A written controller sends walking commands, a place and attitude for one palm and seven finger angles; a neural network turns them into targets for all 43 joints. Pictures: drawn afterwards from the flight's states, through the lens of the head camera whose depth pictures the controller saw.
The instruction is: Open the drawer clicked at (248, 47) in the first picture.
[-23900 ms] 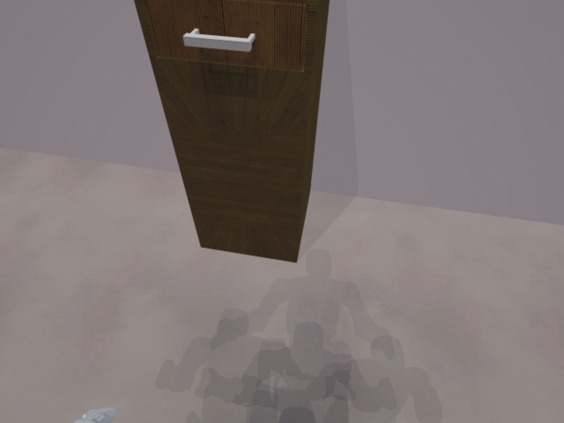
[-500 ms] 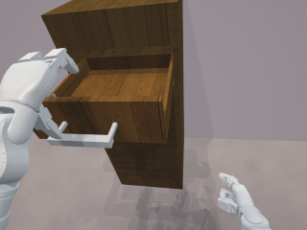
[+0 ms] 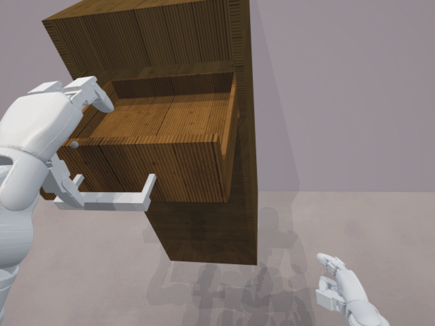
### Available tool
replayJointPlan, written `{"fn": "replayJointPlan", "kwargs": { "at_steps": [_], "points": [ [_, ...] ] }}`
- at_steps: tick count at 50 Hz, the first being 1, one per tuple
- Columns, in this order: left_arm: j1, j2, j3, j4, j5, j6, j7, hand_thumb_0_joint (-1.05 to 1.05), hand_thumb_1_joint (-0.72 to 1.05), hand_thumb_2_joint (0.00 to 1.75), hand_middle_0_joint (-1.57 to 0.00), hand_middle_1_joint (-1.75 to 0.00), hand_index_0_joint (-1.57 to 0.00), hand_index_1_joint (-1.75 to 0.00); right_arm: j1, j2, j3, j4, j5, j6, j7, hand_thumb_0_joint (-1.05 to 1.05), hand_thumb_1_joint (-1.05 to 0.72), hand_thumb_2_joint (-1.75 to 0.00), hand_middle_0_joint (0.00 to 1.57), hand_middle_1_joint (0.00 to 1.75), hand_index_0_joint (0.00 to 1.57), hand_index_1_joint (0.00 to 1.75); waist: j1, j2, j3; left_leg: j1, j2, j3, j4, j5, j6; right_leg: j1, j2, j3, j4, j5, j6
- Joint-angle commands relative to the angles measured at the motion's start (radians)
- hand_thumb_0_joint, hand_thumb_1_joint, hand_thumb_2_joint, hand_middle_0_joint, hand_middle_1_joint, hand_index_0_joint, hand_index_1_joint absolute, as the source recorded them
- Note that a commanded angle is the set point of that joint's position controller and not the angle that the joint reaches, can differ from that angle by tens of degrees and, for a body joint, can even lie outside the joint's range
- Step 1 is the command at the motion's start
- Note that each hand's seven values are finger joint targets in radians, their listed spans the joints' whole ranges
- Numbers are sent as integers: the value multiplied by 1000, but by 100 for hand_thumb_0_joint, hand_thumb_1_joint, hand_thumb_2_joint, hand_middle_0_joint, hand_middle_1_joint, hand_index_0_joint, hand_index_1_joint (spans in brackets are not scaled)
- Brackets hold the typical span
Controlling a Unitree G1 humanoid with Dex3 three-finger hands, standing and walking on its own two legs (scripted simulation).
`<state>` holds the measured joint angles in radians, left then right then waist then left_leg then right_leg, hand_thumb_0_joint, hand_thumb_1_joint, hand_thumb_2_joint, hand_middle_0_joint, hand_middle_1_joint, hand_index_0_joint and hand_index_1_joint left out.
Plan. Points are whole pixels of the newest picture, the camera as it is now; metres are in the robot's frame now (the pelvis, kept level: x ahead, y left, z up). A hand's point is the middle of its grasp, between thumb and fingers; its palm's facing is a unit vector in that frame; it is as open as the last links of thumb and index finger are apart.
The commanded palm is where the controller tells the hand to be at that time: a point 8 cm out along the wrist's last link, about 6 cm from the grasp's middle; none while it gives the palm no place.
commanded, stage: draw the hand back to the body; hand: left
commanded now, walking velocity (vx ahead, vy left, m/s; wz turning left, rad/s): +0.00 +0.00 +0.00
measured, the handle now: (107, 190) +0.27 +0.23 +0.16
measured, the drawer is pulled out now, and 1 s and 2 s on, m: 0.29 0.29 0.29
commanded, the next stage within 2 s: step back with the hand held close in 1.48 s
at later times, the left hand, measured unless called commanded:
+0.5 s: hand (68, 180) +0.22 +0.22 +0.25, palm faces +0.23 -0.03 -0.97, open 13.8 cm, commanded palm +0.17 +0.26 +0.35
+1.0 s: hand (32, 128) +0.21 +0.20 +0.34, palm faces +0.49 -0.80 -0.35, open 11.2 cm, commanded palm +0.18 +0.28 +0.34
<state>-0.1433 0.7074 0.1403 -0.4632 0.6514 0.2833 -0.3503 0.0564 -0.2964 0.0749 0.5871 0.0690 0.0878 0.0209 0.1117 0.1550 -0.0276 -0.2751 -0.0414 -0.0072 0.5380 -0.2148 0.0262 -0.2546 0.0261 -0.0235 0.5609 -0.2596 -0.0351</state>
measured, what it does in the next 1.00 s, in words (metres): stands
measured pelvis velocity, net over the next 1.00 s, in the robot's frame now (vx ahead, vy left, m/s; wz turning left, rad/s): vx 0.04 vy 0.01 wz -0.01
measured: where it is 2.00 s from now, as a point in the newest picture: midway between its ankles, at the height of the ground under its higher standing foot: outside the picture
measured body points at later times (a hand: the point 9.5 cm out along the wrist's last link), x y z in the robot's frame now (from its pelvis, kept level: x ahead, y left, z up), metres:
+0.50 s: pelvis +0.01 +0.01 +0.00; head -0.02 -0.04 +0.45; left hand +0.20 +0.22 +0.30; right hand +0.27 -0.17 -0.07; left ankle +0.05 +0.10 -0.73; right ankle +0.03 -0.09 -0.73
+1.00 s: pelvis +0.04 +0.01 +0.01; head +0.02 +0.00 +0.46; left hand +0.18 +0.24 +0.36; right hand +0.22 -0.22 -0.07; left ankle +0.05 +0.10 -0.73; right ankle +0.03 -0.09 -0.73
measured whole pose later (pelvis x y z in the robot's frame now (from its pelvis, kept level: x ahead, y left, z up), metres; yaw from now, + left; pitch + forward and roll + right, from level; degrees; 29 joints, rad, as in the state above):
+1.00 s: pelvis +0.04 +0.01 +0.01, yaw -1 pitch -4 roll -1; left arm 0.21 0.48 0.50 -0.81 -0.10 -0.19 0.10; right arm 0.21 -0.24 0.01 0.68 0.02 -0.13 -0.06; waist 0.05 0.05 0.00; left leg -0.14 -0.02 0.00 0.48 -0.26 0.03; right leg -0.08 0.05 -0.01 0.40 -0.25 -0.03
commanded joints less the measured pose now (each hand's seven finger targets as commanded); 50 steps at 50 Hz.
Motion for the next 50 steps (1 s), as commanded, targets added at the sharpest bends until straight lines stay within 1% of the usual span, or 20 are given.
{"fn": "replayJointPlan", "kwargs": {
  "at_steps": [1,5,9,13,16,18,20,21,24,25,26,27,28,30,33,36,42,45,48,50],
  "points": [
    [-339,381,249,-323,38,-34,79,0,-50,30,-30,-120,-30,-120,-288,-41,-20,-207,-12,-83,-15,0,-90,-90,20,30,20,30,37,-40,-279,46,16,-19,-57,133,-11,133,-57,70,-92,76,18],
    [-333,405,327,-188,-3,-27,138,0,-50,30,-30,-120,-30,-120,-251,-54,-39,-160,1,-81,-16,0,-90,-90,20,30,20,30,29,-53,-179,42,39,-29,-74,121,-22,75,-41,48,-126,57,11],
    [-243,316,272,7,-42,-30,113,0,-50,30,-30,-120,-30,-120,-229,-60,-30,-161,7,-59,-4,0,-90,-90,20,30,20,30,18,-164,-102,19,41,-13,-94,74,-25,35,-34,10,-146,31,35],
    [-90,211,181,-39,-69,-35,62,0,-50,30,-30,-120,-30,-120,-242,-67,-25,-204,14,-52,7,0,-90,-90,20,30,20,30,12,-190,-114,12,44,-12,-99,49,-21,61,-49,18,-141,48,42],
    [-83,165,122,-237,-51,-38,53,0,-50,30,-30,-120,-30,-120,-284,-48,-16,-238,13,-68,9,0,-90,-90,20,30,20,30,21,-103,-194,32,34,-16,-83,53,-17,95,-60,40,-120,43,29],
    [-76,233,173,-373,-37,-51,71,0,-50,30,-30,-120,-30,-120,-282,-53,-24,-244,3,-75,-2,0,-90,-90,20,30,20,30,20,-102,-232,62,33,-15,-85,68,-7,110,-56,37,-116,47,33],
    [-143,407,297,-510,-19,-53,118,0,-50,30,-30,-120,-30,-120,-280,-77,-27,-243,1,-87,-29,0,-90,-90,20,30,20,30,21,7,-303,88,43,-18,-69,80,-11,139,-51,59,-106,53,26],
    [-168,378,278,-505,22,-51,126,0,-50,30,-30,-120,-30,-120,-294,-43,-9,-235,-17,-88,-31,0,-90,-90,20,30,20,30,42,28,-329,85,23,-23,-71,109,-13,151,-50,54,-94,42,18],
    [-154,466,396,-413,63,-65,186,0,-50,30,-30,-120,-30,-120,-258,-35,-20,-178,-27,-82,-26,0,-90,-90,20,30,20,30,51,14,-213,65,38,-41,-87,136,-23,93,-42,34,-117,22,3],
    [-237,132,469,-580,-632,-260,300,0,-47,32,-30,-118,-30,-118,-134,25,-28,-222,-34,-157,-54,0,-90,-90,20,30,20,30,-71,-77,-66,157,45,-66,-94,33,-18,-11,-9,15,-228,-5,-21],
    [-36,193,549,-244,-648,-316,376,0,-43,33,-29,-115,-29,-115,-98,11,-8,-127,-47,-189,-77,0,-90,-90,20,30,20,30,-68,-222,34,114,73,-79,-126,-55,-24,-14,3,12,-236,-37,-18],
    [-27,106,474,-192,-656,-333,384,0,-40,34,-29,-113,-29,-113,-119,6,-13,-113,-42,-192,-76,0,-90,-90,20,30,20,30,-71,-242,68,89,70,-88,-136,-82,-25,-16,-2,9,-238,-44,-10],
    [-38,101,528,-150,-720,-356,392,0,-36,36,-29,-111,-29,-111,-98,-11,-34,-86,-40,-180,-80,0,-90,-90,20,30,20,30,-70,-292,42,109,75,-71,-136,-87,-24,4,-13,-2,-271,-58,-2],
    [-83,69,513,-61,-757,-406,405,0,-29,39,-29,-107,-29,-107,-90,-20,-45,-53,-29,-194,-85,0,-90,-90,20,30,20,30,-80,-155,71,139,76,-50,-141,-130,-29,-14,-29,-5,-290,-107,5],
    [-16,-47,437,-21,-778,-428,411,0,-18,43,-28,-100,-28,-100,-73,-19,-47,-69,-30,-193,-81,0,-90,-90,20,30,20,30,-69,-71,70,133,70,-48,-196,-160,-23,18,-30,-24,-283,-122,9],
    [-6,-157,328,-209,-786,-460,414,0,-8,48,-27,-93,-27,-93,-82,-25,-54,-101,-37,-227,-72,0,-90,-90,20,30,20,30,-53,0,-42,185,70,-44,-213,-72,-9,97,-29,-9,-247,-22,0],
    [162,-43,427,-618,-761,-520,473,0,13,57,-25,-80,-25,-80,-96,-32,-64,-127,-64,-297,-78,0,-90,-90,20,30,20,30,-19,-42,-234,208,69,-36,-142,186,-4,226,-31,13,-192,198,-9],
    [220,13,518,-617,-753,-519,495,0,23,62,-25,-73,-25,-73,-65,-19,-71,-105,-63,-289,-84,0,-90,-90,20,30,20,30,-25,-13,-163,169,68,-30,-127,222,-33,205,-28,9,-202,233,-19],
    [148,-40,513,-417,-757,-509,491,0,34,66,-24,-66,-24,-66,-33,0,-75,-70,-47,-269,-79,0,-90,-90,20,30,20,30,-52,34,-30,150,77,-26,-147,179,-44,133,-23,5,-216,192,-19],
    [103,-78,486,-267,-771,-493,481,0,41,69,-24,-62,-24,-62,-18,-12,-84,-56,-38,-258,-77,0,-90,-90,20,30,20,30,-70,-62,38,154,88,-27,-155,167,-37,97,-17,-7,-243,174,-15]
  ]
}}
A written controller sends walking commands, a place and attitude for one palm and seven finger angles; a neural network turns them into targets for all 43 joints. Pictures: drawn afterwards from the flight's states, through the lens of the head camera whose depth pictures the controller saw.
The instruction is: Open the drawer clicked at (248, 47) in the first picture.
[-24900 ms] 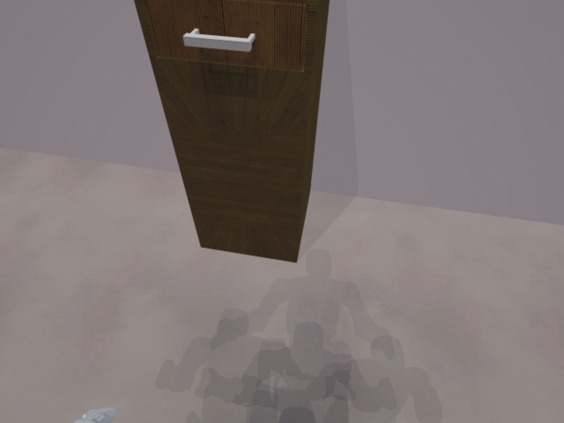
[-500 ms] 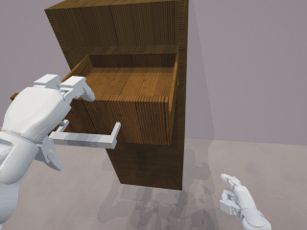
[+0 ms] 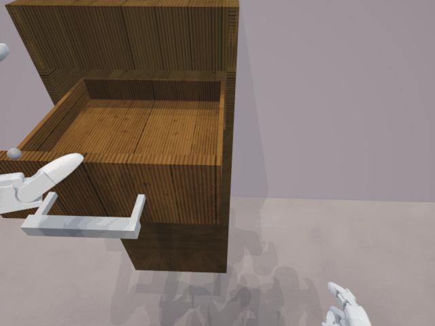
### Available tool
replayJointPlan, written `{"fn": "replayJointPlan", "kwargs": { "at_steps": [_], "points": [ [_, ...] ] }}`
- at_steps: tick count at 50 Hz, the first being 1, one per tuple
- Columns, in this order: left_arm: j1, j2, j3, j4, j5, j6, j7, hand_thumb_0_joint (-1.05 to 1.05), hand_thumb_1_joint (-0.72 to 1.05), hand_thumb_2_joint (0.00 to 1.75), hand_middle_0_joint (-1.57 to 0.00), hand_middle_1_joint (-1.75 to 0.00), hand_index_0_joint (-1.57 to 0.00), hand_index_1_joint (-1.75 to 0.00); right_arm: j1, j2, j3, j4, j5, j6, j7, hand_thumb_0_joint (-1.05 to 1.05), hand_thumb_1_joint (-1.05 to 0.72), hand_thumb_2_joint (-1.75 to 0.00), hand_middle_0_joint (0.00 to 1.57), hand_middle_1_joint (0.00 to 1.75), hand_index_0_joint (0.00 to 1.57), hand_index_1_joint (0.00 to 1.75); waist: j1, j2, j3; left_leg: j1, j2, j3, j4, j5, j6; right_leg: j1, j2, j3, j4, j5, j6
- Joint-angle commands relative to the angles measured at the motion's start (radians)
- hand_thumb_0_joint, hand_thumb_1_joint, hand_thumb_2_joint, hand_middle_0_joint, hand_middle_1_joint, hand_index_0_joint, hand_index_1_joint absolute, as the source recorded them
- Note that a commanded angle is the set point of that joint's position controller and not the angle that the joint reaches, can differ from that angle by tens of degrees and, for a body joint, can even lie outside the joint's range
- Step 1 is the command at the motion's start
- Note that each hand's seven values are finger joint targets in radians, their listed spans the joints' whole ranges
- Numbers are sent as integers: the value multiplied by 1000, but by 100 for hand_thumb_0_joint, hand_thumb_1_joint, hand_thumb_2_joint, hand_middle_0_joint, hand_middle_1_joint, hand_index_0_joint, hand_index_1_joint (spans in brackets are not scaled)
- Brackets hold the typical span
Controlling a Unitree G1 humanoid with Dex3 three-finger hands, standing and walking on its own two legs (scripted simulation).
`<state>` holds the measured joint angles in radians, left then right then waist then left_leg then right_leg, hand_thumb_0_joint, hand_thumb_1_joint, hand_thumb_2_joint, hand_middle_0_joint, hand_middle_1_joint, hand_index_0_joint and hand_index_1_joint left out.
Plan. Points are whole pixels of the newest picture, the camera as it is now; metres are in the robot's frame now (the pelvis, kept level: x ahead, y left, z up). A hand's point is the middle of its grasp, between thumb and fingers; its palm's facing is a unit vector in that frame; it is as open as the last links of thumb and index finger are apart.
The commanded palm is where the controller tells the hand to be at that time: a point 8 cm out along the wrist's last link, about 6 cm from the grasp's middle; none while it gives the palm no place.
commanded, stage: draw the hand back to the body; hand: left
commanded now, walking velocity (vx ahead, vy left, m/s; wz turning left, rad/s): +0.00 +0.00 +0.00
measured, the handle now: (89, 213) +0.23 +0.22 +0.15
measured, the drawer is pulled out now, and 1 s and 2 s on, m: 0.29 0.29 0.29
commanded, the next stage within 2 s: step back with the hand held close in 0.48 s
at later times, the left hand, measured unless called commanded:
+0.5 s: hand out of the picture +0.17 +0.23 +0.35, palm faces +0.64 -0.72 -0.25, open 7.6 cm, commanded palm +0.13 +0.27 +0.32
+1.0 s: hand out of the picture +0.15 +0.26 +0.33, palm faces +0.64 -0.67 -0.39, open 7.4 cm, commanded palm +0.08 +0.29 +0.32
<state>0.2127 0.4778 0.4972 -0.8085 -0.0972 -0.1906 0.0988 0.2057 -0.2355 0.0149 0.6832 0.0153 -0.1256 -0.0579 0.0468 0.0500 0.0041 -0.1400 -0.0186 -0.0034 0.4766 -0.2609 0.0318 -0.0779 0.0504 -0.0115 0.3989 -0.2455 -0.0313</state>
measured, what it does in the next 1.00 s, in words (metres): stands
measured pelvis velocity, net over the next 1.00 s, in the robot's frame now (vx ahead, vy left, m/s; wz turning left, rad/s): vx -0.05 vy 0.01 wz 0.00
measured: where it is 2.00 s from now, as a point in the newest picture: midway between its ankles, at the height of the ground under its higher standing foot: outside the picture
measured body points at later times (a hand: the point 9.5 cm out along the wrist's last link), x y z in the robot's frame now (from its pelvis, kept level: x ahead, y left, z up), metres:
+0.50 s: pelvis +0.00 -0.01 +0.00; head -0.02 -0.03 +0.45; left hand +0.13 +0.27 +0.36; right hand +0.22 -0.21 -0.08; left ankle +0.00 +0.09 -0.74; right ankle -0.01 -0.10 -0.74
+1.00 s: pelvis -0.05 +0.01 -0.01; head -0.03 +0.02 +0.44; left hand +0.11 +0.29 +0.34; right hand +0.13 -0.23 -0.09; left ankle +0.00 +0.09 -0.74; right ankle -0.03 -0.10 -0.74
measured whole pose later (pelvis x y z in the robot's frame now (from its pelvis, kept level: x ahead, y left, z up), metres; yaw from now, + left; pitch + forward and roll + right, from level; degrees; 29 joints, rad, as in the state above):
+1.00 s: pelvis -0.05 +0.01 -0.01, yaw +0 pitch +1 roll -1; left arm 0.17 0.60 0.72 -0.70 -0.08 -0.23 0.13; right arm 0.18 -0.22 -0.01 0.61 0.02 -0.04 -0.05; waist 0.00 -0.01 0.00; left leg -0.37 -0.05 0.01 0.57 -0.21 0.06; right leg -0.32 0.01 -0.01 0.59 -0.29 -0.01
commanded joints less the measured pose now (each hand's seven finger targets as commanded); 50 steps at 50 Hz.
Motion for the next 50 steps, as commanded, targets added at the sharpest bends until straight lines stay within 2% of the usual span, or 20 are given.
{"fn": "replayJointPlan", "kwargs": {
  "at_steps": [1,4,5,9,12,15,19,21,25,29,30,31,33,35,37,39,41,43,47,50],
  "points": [
    [-235,162,140,176,-29,-7,28,0,44,70,-23,-59,-23,-59,-162,-81,-26,-146,19,-34,3,0,-90,-90,20,30,20,30,-11,-10,43,14,70,-27,-102,195,-36,-100,-44,-24,-89,147,-11],
    [-228,163,130,239,-40,12,0,0,55,75,-22,-52,-22,-52,-175,-93,-32,-164,26,-7,4,0,-90,-90,20,30,20,30,1,-92,16,31,65,-27,-105,183,-19,-87,-52,-32,-89,132,1],
    [-207,162,126,243,-43,14,-5,0,58,76,-22,-50,-22,-50,-180,-98,-34,-167,27,-4,3,0,-90,-90,20,30,20,30,10,-42,-4,44,59,-18,-102,206,-16,-71,-55,-30,-85,170,0],
    [-143,152,117,-33,-38,-6,-12,0,73,82,-21,-41,-21,-41,-208,-91,-37,-203,10,-4,15,0,-90,-90,20,30,20,30,35,-20,-209,111,50,-13,-67,322,-5,23,-60,-11,-38,321,4],
    [-115,169,116,-215,-30,-17,5,0,83,87,-21,-34,-21,-34,-226,-87,-25,-221,2,-27,12,0,-90,-90,20,30,20,30,37,48,-275,122,50,-16,-43,372,-13,37,-60,3,-25,366,3],
    [-121,223,172,-244,-22,-13,31,0,90,90,-20,-30,-20,-30,-215,-79,-20,-208,-2,-35,-1,0,-90,-90,20,30,20,30,31,38,-235,102,48,-18,-32,352,-23,13,-58,8,-38,357,-3],
    [-216,170,153,-15,-16,10,37,0,90,90,-20,-30,-20,-30,-191,-54,-16,-167,8,-17,-5,0,-90,-90,20,30,20,30,4,77,-58,59,50,-18,-62,257,-31,-68,-55,6,-74,250,-8],
    [-253,148,126,129,-19,28,31,0,90,90,-20,-30,-20,-30,-184,-64,-17,-150,12,-6,-3,0,-90,-90,20,30,20,30,-11,50,38,39,56,-21,-80,212,-28,-107,-56,-4,-103,195,-4],
    [-240,133,102,207,-29,38,9,0,90,90,-20,-30,-20,-30,-203,-77,-23,-168,13,12,0,0,-90,-90,20,30,20,30,10,-17,6,47,53,-28,-96,208,-14,-71,-59,-19,-95,186,0],
    [-185,144,101,-1,-33,9,-3,0,90,90,-20,-30,-20,-30,-230,-77,-28,-197,4,7,13,0,-90,-90,20,30,20,30,38,-11,-158,84,44,-24,-76,254,-2,11,-64,0,-58,261,4],
    [-302,315,224,-61,-3,-45,14,0,90,90,-20,-30,-20,-30,-197,-91,-7,-250,27,21,22,0,-90,-90,20,30,20,30,-16,36,-79,27,64,-64,-52,210,13,-101,-122,67,-92,251,9],
    [-207,262,195,-88,-10,-60,8,0,90,90,-20,-30,-20,-30,-213,-95,-26,-235,14,22,13,0,-90,-90,20,30,20,30,-15,-68,-141,19,76,-91,-9,262,16,-109,-144,90,-90,302,13],
    [-79,243,194,-115,4,-54,11,0,90,90,-20,-30,-20,-30,-190,-88,-34,-236,14,39,16,0,-90,-90,20,30,20,30,-27,-150,-152,-16,67,-73,76,241,7,-118,-201,127,-97,379,-4],
    [-68,282,242,-158,6,-71,23,0,90,90,-20,-30,-20,-30,-178,-86,-39,-231,18,45,10,0,-90,-90,20,30,20,30,-31,-98,-172,-78,52,-68,160,99,-7,-121,-257,164,-87,462,-42],
    [-32,283,267,-128,6,-77,38,0,90,90,-20,-30,-20,-30,-150,-72,-42,-223,25,45,5,0,-90,-90,20,30,20,30,-41,-66,-192,-115,59,-73,178,32,-14,-117,-282,171,-67,456,-55],
    [-42,288,280,-107,3,-76,52,0,90,90,-20,-30,-20,-30,-130,-75,-48,-216,33,44,1,0,-90,-90,20,30,20,30,-54,-20,-197,-91,83,-75,110,102,-23,-139,-267,148,-40,393,-46],
    [-58,298,294,-86,3,-79,60,0,90,90,-20,-30,-20,-30,-128,-104,-59,-214,27,38,-9,0,-90,-90,20,30,20,30,-56,75,-207,-40,134,-124,10,382,-14,-157,-168,69,38,337,0],
    [-65,304,306,-59,6,-79,60,0,90,90,-20,-30,-20,-30,-130,-113,-65,-225,20,41,-8,0,-90,-90,20,30,20,30,-43,137,-226,-96,198,-195,-47,534,12,-104,-83,12,145,249,24],
    [-109,315,308,5,17,-75,46,0,90,90,-20,-30,-20,-30,-109,-116,-77,-224,3,30,2,0,-90,-90,20,30,20,30,-43,107,-196,-183,252,-226,-85,513,48,-136,-60,13,247,-52,21],
    [-140,312,296,-14,24,-68,37,0,90,90,-20,-30,-20,-30,-117,-127,-76,-234,-4,21,9,0,-90,-90,20,30,20,30,-38,102,-164,-291,243,-222,-96,322,56,-110,-75,29,234,-56,16]
  ]
}}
